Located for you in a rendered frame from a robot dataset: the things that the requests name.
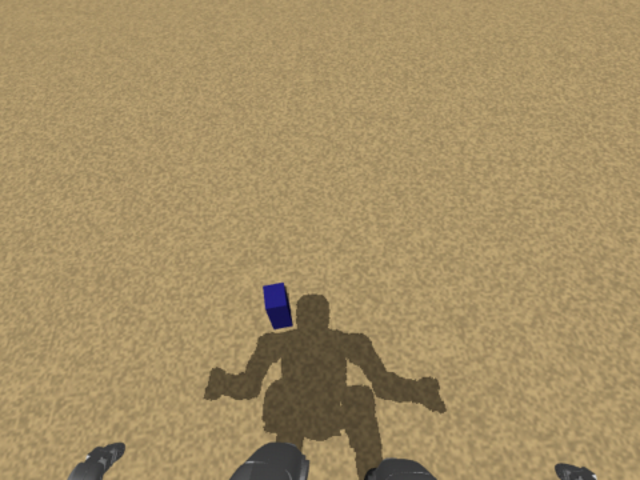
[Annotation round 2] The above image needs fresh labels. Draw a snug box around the right robot hand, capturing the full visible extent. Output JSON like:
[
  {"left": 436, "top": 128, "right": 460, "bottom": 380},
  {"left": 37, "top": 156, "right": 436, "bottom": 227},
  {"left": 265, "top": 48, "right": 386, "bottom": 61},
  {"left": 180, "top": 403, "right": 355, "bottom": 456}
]
[{"left": 555, "top": 463, "right": 597, "bottom": 480}]

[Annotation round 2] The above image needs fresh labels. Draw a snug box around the left robot hand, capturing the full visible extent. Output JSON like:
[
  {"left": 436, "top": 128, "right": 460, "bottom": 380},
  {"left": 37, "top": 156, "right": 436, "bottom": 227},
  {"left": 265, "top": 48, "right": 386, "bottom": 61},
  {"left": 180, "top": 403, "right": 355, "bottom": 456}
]
[{"left": 67, "top": 443, "right": 125, "bottom": 480}]

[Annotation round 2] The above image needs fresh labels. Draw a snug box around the carton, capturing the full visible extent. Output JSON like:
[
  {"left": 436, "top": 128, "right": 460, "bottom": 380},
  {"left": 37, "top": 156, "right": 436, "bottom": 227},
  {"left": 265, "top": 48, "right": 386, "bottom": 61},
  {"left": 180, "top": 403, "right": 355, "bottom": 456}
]
[{"left": 263, "top": 282, "right": 293, "bottom": 329}]

